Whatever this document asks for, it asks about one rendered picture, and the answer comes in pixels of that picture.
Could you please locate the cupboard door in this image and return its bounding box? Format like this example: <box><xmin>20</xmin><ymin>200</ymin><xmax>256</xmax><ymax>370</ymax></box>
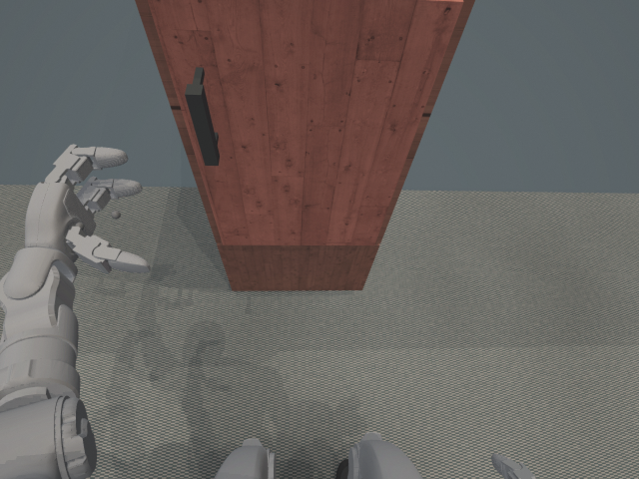
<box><xmin>148</xmin><ymin>0</ymin><xmax>463</xmax><ymax>245</ymax></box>

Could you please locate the handle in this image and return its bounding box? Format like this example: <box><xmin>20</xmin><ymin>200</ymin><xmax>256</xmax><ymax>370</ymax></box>
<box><xmin>185</xmin><ymin>67</ymin><xmax>220</xmax><ymax>166</ymax></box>

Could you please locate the right robot thigh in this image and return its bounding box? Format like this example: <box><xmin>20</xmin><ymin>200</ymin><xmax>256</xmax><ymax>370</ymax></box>
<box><xmin>348</xmin><ymin>440</ymin><xmax>423</xmax><ymax>479</ymax></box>

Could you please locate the robot left shin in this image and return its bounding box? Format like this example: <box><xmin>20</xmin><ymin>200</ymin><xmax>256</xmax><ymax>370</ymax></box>
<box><xmin>242</xmin><ymin>438</ymin><xmax>264</xmax><ymax>447</ymax></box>

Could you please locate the left robot hand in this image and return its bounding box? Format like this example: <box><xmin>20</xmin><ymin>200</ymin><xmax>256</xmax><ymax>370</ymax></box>
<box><xmin>25</xmin><ymin>144</ymin><xmax>151</xmax><ymax>273</ymax></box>

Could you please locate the left robot upper arm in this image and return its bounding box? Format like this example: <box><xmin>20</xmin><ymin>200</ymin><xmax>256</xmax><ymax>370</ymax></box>
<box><xmin>0</xmin><ymin>396</ymin><xmax>97</xmax><ymax>479</ymax></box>

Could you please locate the right robot hand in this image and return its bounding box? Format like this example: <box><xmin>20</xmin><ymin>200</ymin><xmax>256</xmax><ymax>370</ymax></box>
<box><xmin>491</xmin><ymin>454</ymin><xmax>535</xmax><ymax>479</ymax></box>

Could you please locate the robot left forearm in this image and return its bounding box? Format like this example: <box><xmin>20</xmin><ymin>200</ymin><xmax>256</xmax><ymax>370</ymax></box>
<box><xmin>0</xmin><ymin>246</ymin><xmax>80</xmax><ymax>413</ymax></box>

